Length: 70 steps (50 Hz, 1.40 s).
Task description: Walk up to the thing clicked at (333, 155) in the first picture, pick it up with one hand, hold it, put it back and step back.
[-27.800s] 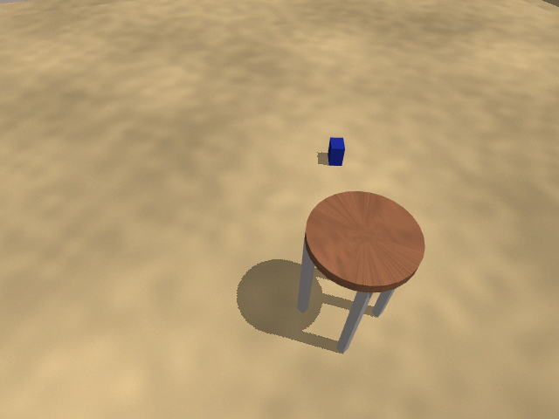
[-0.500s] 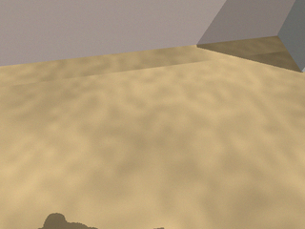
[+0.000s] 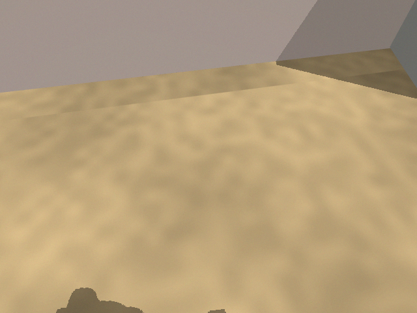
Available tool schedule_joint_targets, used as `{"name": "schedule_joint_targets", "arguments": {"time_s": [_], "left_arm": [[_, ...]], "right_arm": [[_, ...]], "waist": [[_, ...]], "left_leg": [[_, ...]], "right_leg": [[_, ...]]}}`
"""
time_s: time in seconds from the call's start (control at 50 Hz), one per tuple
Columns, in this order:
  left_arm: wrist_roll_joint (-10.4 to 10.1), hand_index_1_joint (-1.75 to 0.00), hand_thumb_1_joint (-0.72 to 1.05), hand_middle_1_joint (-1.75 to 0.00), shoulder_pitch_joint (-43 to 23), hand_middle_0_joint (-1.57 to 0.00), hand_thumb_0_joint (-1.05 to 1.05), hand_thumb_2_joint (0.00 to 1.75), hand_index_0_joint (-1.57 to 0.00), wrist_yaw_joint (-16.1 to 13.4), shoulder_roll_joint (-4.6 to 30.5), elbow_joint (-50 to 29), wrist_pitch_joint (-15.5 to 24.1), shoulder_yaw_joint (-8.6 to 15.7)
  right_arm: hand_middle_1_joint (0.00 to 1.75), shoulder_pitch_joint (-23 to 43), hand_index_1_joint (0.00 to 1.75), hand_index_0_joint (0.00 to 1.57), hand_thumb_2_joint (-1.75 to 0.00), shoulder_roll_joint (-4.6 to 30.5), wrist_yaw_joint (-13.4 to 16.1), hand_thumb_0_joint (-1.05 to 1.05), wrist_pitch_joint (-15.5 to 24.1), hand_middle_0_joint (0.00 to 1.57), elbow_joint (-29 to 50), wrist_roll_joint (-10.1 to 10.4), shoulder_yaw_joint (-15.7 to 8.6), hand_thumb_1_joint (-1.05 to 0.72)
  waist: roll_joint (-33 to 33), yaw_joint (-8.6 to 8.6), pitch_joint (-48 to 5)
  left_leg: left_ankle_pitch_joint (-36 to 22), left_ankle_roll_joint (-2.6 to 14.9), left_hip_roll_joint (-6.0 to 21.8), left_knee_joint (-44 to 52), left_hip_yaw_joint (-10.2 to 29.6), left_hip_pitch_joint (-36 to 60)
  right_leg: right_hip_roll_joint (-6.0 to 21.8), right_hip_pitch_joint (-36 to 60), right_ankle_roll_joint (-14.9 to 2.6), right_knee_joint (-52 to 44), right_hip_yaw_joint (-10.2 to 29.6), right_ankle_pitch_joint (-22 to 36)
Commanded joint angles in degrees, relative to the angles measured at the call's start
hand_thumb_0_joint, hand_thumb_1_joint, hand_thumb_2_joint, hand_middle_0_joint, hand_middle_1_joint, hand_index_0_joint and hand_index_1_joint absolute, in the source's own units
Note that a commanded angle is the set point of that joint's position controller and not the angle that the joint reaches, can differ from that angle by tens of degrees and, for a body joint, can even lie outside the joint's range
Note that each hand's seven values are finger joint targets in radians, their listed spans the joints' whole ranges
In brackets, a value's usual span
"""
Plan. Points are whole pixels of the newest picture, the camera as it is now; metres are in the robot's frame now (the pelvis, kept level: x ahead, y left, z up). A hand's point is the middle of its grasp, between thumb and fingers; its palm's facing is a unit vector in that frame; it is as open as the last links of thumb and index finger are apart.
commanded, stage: stand
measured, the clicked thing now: out of the picture -0.94 -0.96 -0.73
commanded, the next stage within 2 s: walk up in 0.40 s
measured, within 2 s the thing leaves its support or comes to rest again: neither
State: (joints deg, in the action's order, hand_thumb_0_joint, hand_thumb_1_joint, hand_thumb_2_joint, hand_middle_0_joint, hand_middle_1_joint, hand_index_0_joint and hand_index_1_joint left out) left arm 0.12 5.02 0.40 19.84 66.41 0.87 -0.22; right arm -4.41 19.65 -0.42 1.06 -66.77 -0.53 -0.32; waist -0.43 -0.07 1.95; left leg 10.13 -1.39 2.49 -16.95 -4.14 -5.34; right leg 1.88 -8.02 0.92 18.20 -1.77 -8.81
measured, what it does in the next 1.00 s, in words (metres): lifts its right foot, turning right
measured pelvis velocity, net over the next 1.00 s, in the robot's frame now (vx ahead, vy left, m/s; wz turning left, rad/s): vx -0.02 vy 0.08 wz -0.51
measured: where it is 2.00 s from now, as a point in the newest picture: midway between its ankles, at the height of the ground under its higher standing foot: outside the picture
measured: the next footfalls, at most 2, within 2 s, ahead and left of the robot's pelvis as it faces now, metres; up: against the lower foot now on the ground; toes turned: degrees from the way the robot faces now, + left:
right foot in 1.14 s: -0.04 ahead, -0.07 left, +0.00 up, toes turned -41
left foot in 1.48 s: +0.18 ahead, +0.04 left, +0.00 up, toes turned -61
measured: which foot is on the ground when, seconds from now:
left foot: down 0.00-1.00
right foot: down 0.00-0.66, up 0.68-1.00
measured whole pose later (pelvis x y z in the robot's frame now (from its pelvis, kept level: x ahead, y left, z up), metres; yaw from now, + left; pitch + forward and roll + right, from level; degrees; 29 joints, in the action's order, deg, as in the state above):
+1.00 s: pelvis -0.02 +0.08 +0.00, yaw -29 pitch -2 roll -2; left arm 1.4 11.5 3.6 24.2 51.5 -4.1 2.8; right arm -11.9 20.2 -2.1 -0.8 -49.2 -1.1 -5.0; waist 0.0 -2.2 6.3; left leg 15.0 3.3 3.0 -23.8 -13.5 -7.4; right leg 2.8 -22.3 1.3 43.7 0.4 -17.4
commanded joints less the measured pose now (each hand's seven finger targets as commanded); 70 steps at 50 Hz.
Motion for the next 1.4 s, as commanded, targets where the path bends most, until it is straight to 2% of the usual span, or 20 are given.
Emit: {"name": "schedule_joint_targets", "arguments": {"time_s": [0.0,0.36,0.38,0.44,0.48,0.6,0.62,0.64,0.66,0.68,0.74,0.78,0.92,1.08,1.1,1.12,1.14,1.16,1.24,1.38], "left_arm": [[0.2,-0.30,0.90,-0.30,-2.7,-0.20,0.00,0.90,-0.20,-0.7,12.2,-3.1,1.0,2.5],[0.3,-0.30,0.90,-0.30,-3.1,-0.20,0.00,0.90,-0.20,-0.9,12.5,-3.7,1.1,2.7],[0.6,-0.30,0.90,-0.30,0.0,-0.20,0.00,0.90,-0.20,-0.8,15.6,-6.9,-0.2,4.0],[1.1,-0.30,0.90,-0.30,2.4,-0.20,0.00,0.90,-0.20,-1.0,18.3,-10.3,-0.4,5.6],[2.0,-0.30,0.90,-0.30,4.2,-0.20,0.00,0.90,-0.20,-1.0,17.9,-13.1,-0.6,6.0],[0.3,-0.30,0.90,-0.30,-1.6,-0.20,0.00,0.90,-0.20,-0.6,16.6,-18.6,-2.2,5.5],[0.2,-0.30,0.90,-0.30,-1.5,-0.20,0.00,0.90,-0.20,-0.4,14.2,-19.2,-2.6,4.9],[-0.1,-0.30,0.90,-0.30,-0.4,-0.20,0.00,0.90,-0.20,-0.4,9.6,-20.0,-2.7,4.0],[1.0,-0.30,0.90,-0.30,1.7,-0.20,0.00,0.90,-0.20,-1.2,11.9,-20.2,-3.0,4.6],[1.4,-0.30,0.90,-0.30,3.1,-0.20,0.00,0.90,-0.20,-1.2,14.9,-19.0,-3.5,5.0],[1.0,-0.30,0.90,-0.30,8.1,-0.20,0.00,0.90,-0.20,1.2,15.0,-16.0,-3.8,6.3],[1.0,-0.30,0.90,-0.30,8.8,-0.20,0.00,0.90,-0.20,2.1,13.8,-16.3,-3.6,5.9],[1.4,-0.30,0.90,-0.30,0.4,-0.20,0.00,0.90,-0.20,3.0,12.2,-21.8,-2.9,5.1],[1.9,-0.30,0.90,-0.30,6.5,-0.20,0.00,0.90,-0.20,2.1,12.6,-22.5,-1.6,5.9],[2.1,-0.30,0.90,-0.30,11.5,-0.20,0.00,0.90,-0.20,1.7,14.0,-21.5,-1.1,6.8],[2.4,-0.30,0.90,-0.30,14.9,-0.20,0.00,0.90,-0.20,0.9,18.3,-21.2,-0.4,7.9],[2.7,-0.30,0.90,-0.30,13.3,-0.20,0.00,0.90,-0.20,0.7,21.8,-23.0,0.1,8.4],[1.9,-0.30,0.90,-0.30,11.9,-0.20,0.00,0.90,-0.20,0.5,21.6,-23.8,-0.7,8.5],[0.8,-0.30,0.90,-0.30,2.4,-0.20,0.00,0.90,-0.20,-0.4,16.7,-28.0,-1.7,7.7],[2.5,-0.30,0.90,-0.30,2.1,-0.20,0.00,0.90,-0.20,0.6,16.1,-33.0,-2.3,8.4]], "right_arm": [[0.30,2.4,0.30,0.20,-0.90,12.6,0.6,0.00,0.9,0.20,3.4,0.0,-2.1,-0.90],[0.30,2.4,0.30,0.20,-0.90,12.4,0.8,0.00,0.8,0.20,3.9,0.0,-1.9,-0.90],[0.30,3.0,0.30,0.20,-0.90,16.5,0.3,0.00,0.0,0.20,6.5,0.0,-5.6,-0.90],[0.30,0.6,0.30,0.20,-0.90,12.8,-0.1,0.00,-1.2,0.20,9.8,0.6,-5.6,-0.90],[0.30,1.2,0.30,0.20,-0.90,10.8,-0.4,0.00,-2.1,0.20,12.6,0.2,-5.7,-0.90],[0.30,-4.7,0.30,0.20,-0.90,10.5,-0.6,0.00,-1.4,0.20,17.1,1.0,-7.0,-0.90],[0.30,-6.7,0.30,0.20,-0.90,12.4,0.0,0.00,-1.3,0.20,17.4,0.1,-7.7,-0.90],[0.30,-6.4,0.30,0.20,-0.90,17.2,0.4,0.00,-1.0,0.20,18.4,-1.1,-9.1,-0.90],[0.30,-2.4,0.30,0.20,-0.90,19.1,0.1,0.00,-1.6,0.20,20.7,-1.1,-9.1,-0.90],[0.30,0.9,0.30,0.20,-0.90,18.6,-0.3,0.00,-1.8,0.20,21.7,-0.7,-9.1,-0.90],[0.30,3.7,0.30,0.20,-0.90,13.6,0.1,0.00,-0.6,0.20,22.0,-0.6,-7.8,-0.90],[0.30,0.4,0.30,0.20,-0.90,12.5,0.1,0.00,-0.2,0.20,21.9,-0.4,-7.4,-0.90],[0.30,-6.7,0.30,0.20,-0.90,15.1,-1.1,0.00,-0.6,0.20,22.6,-0.7,-8.6,-0.90],[0.30,-3.6,0.30,0.20,-0.90,15.9,-2.4,0.00,-1.5,0.20,25.3,-0.2,-9.3,-0.90],[0.30,-3.2,0.30,0.20,-0.90,15.7,-2.5,0.00,-1.7,0.20,25.9,0.3,-9.2,-0.90],[0.30,-4.3,0.30,0.20,-0.90,13.0,-2.8,0.00,-1.7,0.20,26.5,1.0,-8.3,-0.90],[0.30,-3.0,0.30,0.20,-0.90,9.0,-3.0,0.00,-1.7,0.20,28.3,1.2,-6.6,-0.90],[0.30,-0.8,0.30,0.20,-0.90,12.3,-2.4,0.00,-1.9,0.20,28.2,0.7,-7.0,-0.90],[0.30,-6.0,0.30,0.20,-0.90,15.0,-2.9,0.00,-2.4,0.20,24.1,0.5,-7.5,-0.90],[0.30,-6.9,0.30,0.20,-0.90,12.1,-0.5,0.00,-2.0,0.20,24.8,-0.2,-7.2,-0.90]], "waist": [[-0.1,-0.24,-4.5],[0.0,-0.16,-4.3],[1.4,-0.51,-1.7],[8.6,-0.03,-5.1],[14.0,1.60,-4.9],[6.3,-3.04,-7.8],[0.9,-4.21,-6.3],[-14.8,-3.50,-5.1],[-14.1,-3.24,-3.9],[-9.5,-1.83,0.1],[-9.4,1.46,1.2],[-10.8,0.07,-0.2],[-8.0,-4.80,0.9],[-5.6,-0.82,-4.8],[-1.9,2.07,-7.5],[10.2,4.18,-8.2],[20.0,3.32,-5.0],[13.6,3.76,-4.2],[8.9,-1.82,-0.7],[10.1,-1.26,-2.8]], "left_leg": [[-8.5,1.43,6.5,2.1,5.6,0.7],[-9.1,1.38,6.9,2.4,5.7,1.6],[-6.3,1.78,3.2,-7.4,-0.8,3.8],[4.6,0.93,-0.5,-17.1,-0.1,-6.8],[25.8,0.53,-4.4,-26.9,4.6,-14.6],[9.7,1.30,-4.9,-10.4,6.3,-0.9],[8.9,2.29,-1.1,0.0,10.7,6.1],[4.5,5.55,13.8,4.0,26.6,9.9],[7.3,13.13,24.3,6.9,30.7,-1.9],[11.7,14.01,24.4,8.7,28.6,-11.3],[10.2,7.72,12.6,5.5,14.9,-4.1],[1.1,4.26,10.0,2.7,9.2,3.1],[-1.9,6.84,14.9,2.5,4.7,5.6],[-13.4,6.56,16.4,-12.5,-4.8,0.2],[-12.9,5.32,14.0,-22.5,-7.2,-4.2],[-3.2,2.45,7.2,-37.2,-9.0,-15.6],[23.6,-1.25,-2.5,-43.9,-6.3,-34.7],[29.1,-1.24,-0.1,-47.0,4.8,-31.7],[14.5,-1.66,1.2,-39.7,4.8,-25.2],[11.2,-0.12,-3.6,-25.1,6.2,-13.0]], "right_leg": [[6.5,1.8,-1.61,-2.3,5.4,9.1],[6.5,2.4,-1.43,-3.0,4.8,9.2],[4.7,-5.2,-3.63,1.1,9.8,19.3],[10.2,-1.0,-10.29,2.3,19.3,20.3],[14.3,1.1,-15.66,-0.4,29.4,17.2],[5.6,-9.6,-9.62,6.6,22.7,13.7],[1.2,-17.7,-6.21,12.7,18.6,4.7],[-8.9,-27.1,-2.35,24.8,11.3,-15.8],[-5.4,-24.7,-0.50,33.1,10.0,-23.1],[-3.5,-19.9,-0.27,39.4,10.5,-21.8],[-2.9,-21.6,-0.14,40.7,9.9,-9.7],[-2.6,-24.4,0.36,38.6,7.8,-6.6],[0.9,-23.0,0.62,25.4,1.4,-9.1],[-0.5,-6.0,-2.77,13.5,-4.4,-10.6],[-0.5,2.8,-4.52,7.1,-1.2,-8.8],[4.3,11.6,-8.36,1.1,12.5,-5.0],[14.6,17.5,-15.78,0.2,35.6,3.1],[19.0,9.5,-20.27,-1.8,41.4,1.3],[5.2,1.5,-10.87,-1.3,22.1,-2.4],[2.6,-8.3,-10.75,5.1,26.5,16.1]]}}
